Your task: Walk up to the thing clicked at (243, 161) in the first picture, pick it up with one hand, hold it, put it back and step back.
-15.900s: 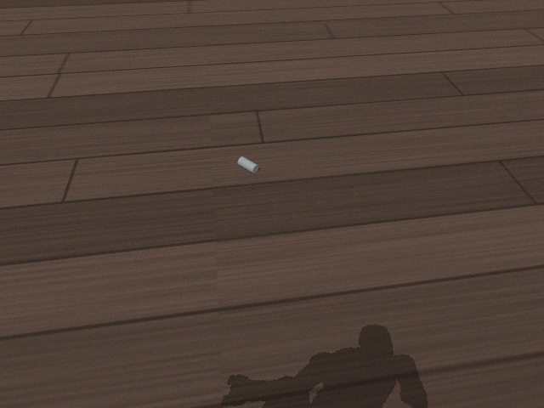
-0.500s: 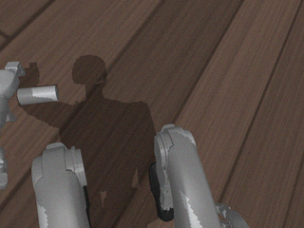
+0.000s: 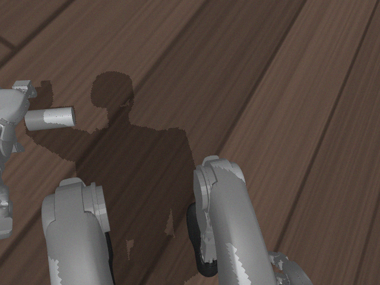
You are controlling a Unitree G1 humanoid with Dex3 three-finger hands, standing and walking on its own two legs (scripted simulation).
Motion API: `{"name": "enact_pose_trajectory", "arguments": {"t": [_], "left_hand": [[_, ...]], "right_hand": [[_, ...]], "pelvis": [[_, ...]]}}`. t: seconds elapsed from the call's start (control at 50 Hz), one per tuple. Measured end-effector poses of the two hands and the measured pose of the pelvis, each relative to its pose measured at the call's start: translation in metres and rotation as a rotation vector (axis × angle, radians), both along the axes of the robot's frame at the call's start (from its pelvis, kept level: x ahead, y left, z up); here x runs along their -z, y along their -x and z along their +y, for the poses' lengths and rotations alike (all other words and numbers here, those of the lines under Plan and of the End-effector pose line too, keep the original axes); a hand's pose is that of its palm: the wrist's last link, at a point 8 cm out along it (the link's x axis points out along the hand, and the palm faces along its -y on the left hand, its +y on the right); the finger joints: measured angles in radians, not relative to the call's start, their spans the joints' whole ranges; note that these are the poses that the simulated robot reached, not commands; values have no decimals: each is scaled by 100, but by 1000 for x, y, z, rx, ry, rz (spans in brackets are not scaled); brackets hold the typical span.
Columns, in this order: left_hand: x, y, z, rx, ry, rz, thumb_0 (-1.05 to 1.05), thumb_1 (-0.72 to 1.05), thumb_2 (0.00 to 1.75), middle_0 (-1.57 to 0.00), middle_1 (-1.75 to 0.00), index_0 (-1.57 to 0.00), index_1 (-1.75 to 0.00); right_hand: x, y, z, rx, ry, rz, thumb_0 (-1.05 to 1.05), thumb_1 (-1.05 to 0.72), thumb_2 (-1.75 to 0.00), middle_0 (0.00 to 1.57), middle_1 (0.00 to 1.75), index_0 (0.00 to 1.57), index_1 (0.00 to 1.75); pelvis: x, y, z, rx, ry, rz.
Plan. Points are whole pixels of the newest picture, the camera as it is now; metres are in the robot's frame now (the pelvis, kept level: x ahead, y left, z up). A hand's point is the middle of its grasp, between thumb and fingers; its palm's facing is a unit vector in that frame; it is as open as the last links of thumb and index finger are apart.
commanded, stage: rise first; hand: left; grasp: from above
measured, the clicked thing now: (51, 118) +0.50 +0.25 -0.30
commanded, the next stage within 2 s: approach in 0.08 s
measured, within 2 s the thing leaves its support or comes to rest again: neither
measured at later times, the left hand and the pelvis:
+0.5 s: hand (35, 108) +0.48 +0.25 -0.18, palm faces -0.43 -0.02 -0.90, open 13.2 cm; pelvis +0.00 +0.00 +0.00, yaw -1 degrees
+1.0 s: hand (22, 111) +0.47 +0.28 -0.17, palm faces -0.49 -0.04 -0.87, open 13.4 cm; pelvis +0.00 +0.00 +0.00, yaw +0 degrees
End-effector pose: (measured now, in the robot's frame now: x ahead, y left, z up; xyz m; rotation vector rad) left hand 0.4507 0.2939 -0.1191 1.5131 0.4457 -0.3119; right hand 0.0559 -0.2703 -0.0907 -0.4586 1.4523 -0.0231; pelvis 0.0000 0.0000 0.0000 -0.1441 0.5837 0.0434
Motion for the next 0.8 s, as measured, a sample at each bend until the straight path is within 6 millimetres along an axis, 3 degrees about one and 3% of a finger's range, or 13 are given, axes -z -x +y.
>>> {"name": "enact_pose_trajectory", "arguments": {"t": [0.34, 0.56, 0.64, 0.72, 0.8], "left_hand": [[3, -6, -2, 8, -8, 13, 0, -34, 85, -27, -83, -27, -83], [2, -48, -53, 75, 16, -57, 0, -36, 87, -22, -87, -23, -86], [4, -56, -63, 44, 4, -63, 0, -37, 88, -22, -88, -22, -86], [7, -51, -59, -6, -19, -38, 0, -38, 88, -21, -88, -22, -87], [8, -38, -44, -58, -34, 1, 0, -39, 89, -22, -87, -22, -87]], "right_hand": [[2, 9, -1, -6, 1, 14, 0, -91, -90, 21, 30, 20, 30], [-7, 19, -2, 12, 25, 13, 0, -90, -89, 21, 30, 20, 30], [-8, 28, -1, 35, 18, 20, 0, -90, -89, 21, 30, 20, 30], [-4, 35, 2, 54, -14, 37, 0, -90, -89, 21, 30, 20, 30], [2, 36, 5, 56, -46, 46, 0, -90, -89, 21, 30, 20, 30]], "pelvis": [[4, 1, -2, 3, -3, -3], [4, -1, -2, 13, 2, 11], [4, -2, -2, 20, 4, 19], [3, -3, -3, 26, -3, 20], [3, -2, -5, 25, -11, 14]]}}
